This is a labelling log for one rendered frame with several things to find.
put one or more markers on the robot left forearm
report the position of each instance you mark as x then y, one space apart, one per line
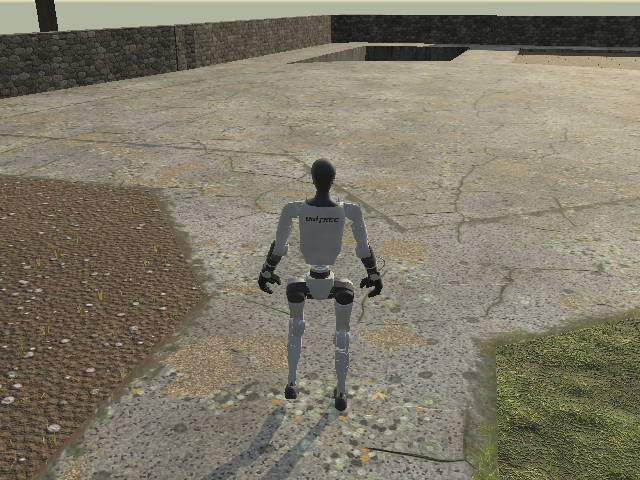
271 263

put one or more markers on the left robot thigh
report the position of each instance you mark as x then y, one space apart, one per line
296 291

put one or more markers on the robot right forearm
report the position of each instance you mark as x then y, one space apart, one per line
371 266

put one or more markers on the robot left hand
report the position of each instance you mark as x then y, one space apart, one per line
262 282

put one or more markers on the robot left foot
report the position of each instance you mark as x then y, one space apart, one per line
291 391

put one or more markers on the left robot upper arm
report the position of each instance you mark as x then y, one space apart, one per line
289 211

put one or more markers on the right robot upper arm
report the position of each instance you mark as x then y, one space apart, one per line
353 212

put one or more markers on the robot right hand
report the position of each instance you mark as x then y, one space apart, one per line
369 283

